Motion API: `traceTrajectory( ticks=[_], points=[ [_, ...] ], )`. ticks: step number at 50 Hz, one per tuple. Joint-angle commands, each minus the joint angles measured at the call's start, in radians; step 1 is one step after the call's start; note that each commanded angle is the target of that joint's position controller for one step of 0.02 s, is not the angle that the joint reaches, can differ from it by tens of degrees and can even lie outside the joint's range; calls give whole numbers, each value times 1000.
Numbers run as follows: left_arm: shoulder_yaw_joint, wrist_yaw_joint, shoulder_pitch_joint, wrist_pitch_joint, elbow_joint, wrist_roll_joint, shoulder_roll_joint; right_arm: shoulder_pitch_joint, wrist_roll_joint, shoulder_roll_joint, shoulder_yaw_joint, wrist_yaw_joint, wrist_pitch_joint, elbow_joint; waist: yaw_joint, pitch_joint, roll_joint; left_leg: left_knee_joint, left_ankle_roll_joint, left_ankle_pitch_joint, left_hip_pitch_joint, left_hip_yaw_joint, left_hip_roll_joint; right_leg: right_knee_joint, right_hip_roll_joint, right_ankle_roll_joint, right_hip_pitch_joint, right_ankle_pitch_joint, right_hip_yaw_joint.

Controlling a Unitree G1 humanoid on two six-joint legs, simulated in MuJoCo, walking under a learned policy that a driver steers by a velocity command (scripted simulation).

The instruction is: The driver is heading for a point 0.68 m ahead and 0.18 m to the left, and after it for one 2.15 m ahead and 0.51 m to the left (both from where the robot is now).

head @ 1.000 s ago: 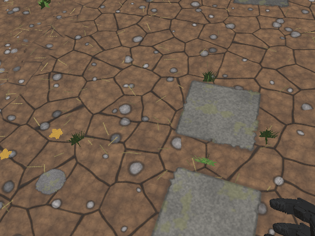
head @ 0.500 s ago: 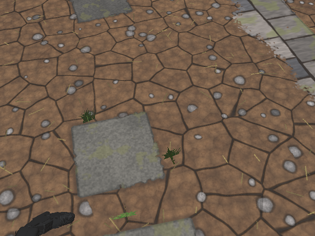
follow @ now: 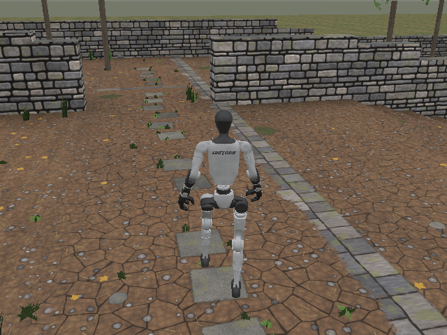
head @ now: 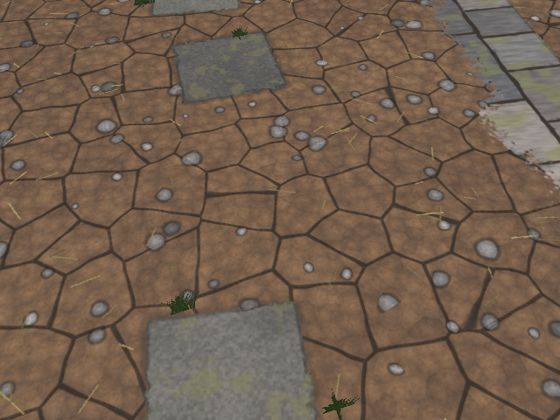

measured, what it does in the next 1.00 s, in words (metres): walks ahead, turning left: left foot, then right foot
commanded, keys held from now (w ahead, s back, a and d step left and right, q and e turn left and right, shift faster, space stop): w+q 0.24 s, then q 0.54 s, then no key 0.22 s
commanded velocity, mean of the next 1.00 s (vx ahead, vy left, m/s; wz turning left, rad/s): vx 0.23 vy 0.00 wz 0.48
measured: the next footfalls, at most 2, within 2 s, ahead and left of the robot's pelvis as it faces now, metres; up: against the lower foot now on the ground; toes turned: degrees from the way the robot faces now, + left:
left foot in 0.10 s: +0.24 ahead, +0.13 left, +0.00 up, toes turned +4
right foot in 0.56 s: +0.51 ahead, +0.00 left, +0.00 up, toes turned +25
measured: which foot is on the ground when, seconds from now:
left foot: up 0.00-0.08, down 0.10-0.56, up 0.58-0.96, down 0.98-1.00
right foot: down 0.00-0.12, up 0.14-0.54, down 0.56-0.98, up 1.00-1.00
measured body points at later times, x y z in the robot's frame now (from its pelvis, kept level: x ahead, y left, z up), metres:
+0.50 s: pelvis +0.28 +0.05 +0.00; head +0.31 +0.07 +0.45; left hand +0.42 +0.35 -0.08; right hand +0.43 -0.22 -0.10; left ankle +0.20 +0.13 -0.74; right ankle +0.47 -0.04 -0.71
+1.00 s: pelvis +0.35 +0.08 -0.01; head +0.36 +0.11 +0.44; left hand +0.31 +0.39 -0.12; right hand +0.62 -0.08 -0.09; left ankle +0.30 +0.17 -0.74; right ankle +0.47 -0.01 -0.74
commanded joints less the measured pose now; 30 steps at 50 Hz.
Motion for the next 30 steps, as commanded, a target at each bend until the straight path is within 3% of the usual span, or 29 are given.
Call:
traceTrajectory(
  ticks=[1,3,4,5,6,7,8,9,10,11,13,16,18,20,22,25,27,28,29,30],
  points=[
    [52,10,31,6,-12,-10,172,-136,-2,-85,-21,21,-20,-120,24,62,-91,-42,45,-94,-68,-1,-11,-10,-342,-123,48,424,62],
    [59,20,7,19,-15,-9,193,-73,-8,-109,-33,24,-14,-120,-20,3,-117,-46,81,-196,41,55,-63,112,-334,-94,76,735,27],
    [60,26,-8,29,-21,-8,200,22,-10,-141,-52,20,-10,-103,-77,-67,-119,-54,104,-212,178,92,-107,257,-310,-72,63,909,-5],
    [52,37,-6,36,-30,-4,183,164,-8,-192,-81,9,-6,-72,-148,-157,-90,-73,138,-166,403,82,-131,473,-266,-35,-35,925,-52],
    [27,40,73,20,-74,13,120,287,-13,-306,-113,-4,-1,-67,-153,-299,80,-66,276,-167,793,-296,97,850,-173,29,-390,572,-79],
    [1,24,92,-9,-79,23,58,294,5,-283,-104,-2,-3,-73,-127,-409,223,-239,416,-307,1013,-770,250,1116,21,77,-688,-250,51],
    [19,3,22,-39,-91,-11,146,292,1,-209,-81,-4,-3,-76,-170,-365,128,-288,365,-424,1007,-731,236,1173,-49,54,-802,-239,177],
    [17,-6,-60,-56,-119,-36,153,249,-6,-185,-75,-9,-3,-82,-167,-242,58,-298,326,-407,889,-595,202,1134,-95,39,-831,-167,158],
    [14,-4,-103,-65,-133,-22,141,192,-10,-178,-72,-11,-1,-90,-133,-136,-36,-314,304,-304,737,-498,164,1034,-132,37,-821,-108,140],
    [23,3,-111,-61,-132,1,149,146,-16,-152,-63,-14,-2,-102,-101,-97,-49,-331,290,-194,634,-428,133,946,-164,43,-764,-64,138],
    [25,7,-81,-43,-131,15,138,97,-24,-155,-62,-21,1,-123,-56,-62,-5,-360,302,15,515,-375,100,880,-167,77,-686,-42,126],
    [14,21,-80,-19,-128,23,100,86,-22,-191,-74,-40,6,-108,-35,-46,-9,-333,289,370,388,-234,51,727,-132,138,-624,17,80],
    [5,24,-130,-15,-134,24,75,95,-10,-201,-80,-55,23,-93,-54,-70,13,-296,235,378,346,-170,-10,580,-90,152,-553,169,64],
    [3,18,-194,-14,-144,14,68,126,-2,-199,-82,-69,46,-77,-85,-99,35,-266,191,296,349,-181,-33,451,-49,151,-497,302,65],
    [6,11,-244,-13,-158,6,76,149,1,-196,-83,-77,63,-66,-102,-106,48,-234,171,196,383,-240,-22,364,-28,143,-482,333,87],
    [27,6,-228,-21,-155,8,119,128,-6,-179,-82,-86,76,-73,-77,-108,71,-142,151,117,472,-360,4,275,-35,110,-465,278,142],
    [38,12,-150,-34,-137,20,136,83,-6,-149,-73,-86,79,-95,-25,-134,62,-5,105,41,468,-367,-48,158,-84,62,-332,415,139],
    [46,23,-91,-35,-141,37,188,99,-22,-96,-55,-82,74,-119,-20,-243,-61,211,59,-204,370,-291,-120,194,-262,-7,-110,694,278],
    [45,28,-88,-16,-144,60,205,289,-17,-49,-40,-77,70,-109,-106,-334,-305,452,0,-834,127,-200,-257,229,-510,-206,138,976,579],
    [48,25,-84,4,-139,19,167,352,-11,-157,-59,-70,77,-79,-104,-368,-287,593,-33,-805,69,-171,-166,203,-568,-258,104,727,696]
  ],
)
